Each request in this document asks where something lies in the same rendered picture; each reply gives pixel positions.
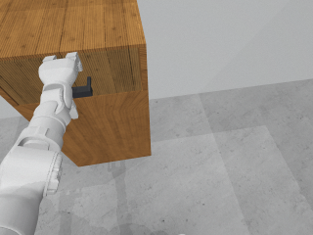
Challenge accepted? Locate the drawer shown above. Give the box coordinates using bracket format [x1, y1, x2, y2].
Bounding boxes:
[0, 48, 142, 105]

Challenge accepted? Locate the cabinet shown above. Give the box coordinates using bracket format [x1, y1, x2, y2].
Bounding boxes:
[0, 0, 152, 167]

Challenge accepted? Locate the left robot hand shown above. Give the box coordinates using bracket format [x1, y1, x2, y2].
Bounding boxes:
[38, 52, 83, 119]

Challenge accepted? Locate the robot left forearm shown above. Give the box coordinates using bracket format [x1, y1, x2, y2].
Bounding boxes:
[0, 80, 72, 183]

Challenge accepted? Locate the left robot upper arm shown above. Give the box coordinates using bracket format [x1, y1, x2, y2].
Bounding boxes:
[0, 146, 63, 235]

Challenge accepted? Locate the handle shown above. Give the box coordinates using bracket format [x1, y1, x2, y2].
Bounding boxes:
[71, 76, 93, 99]

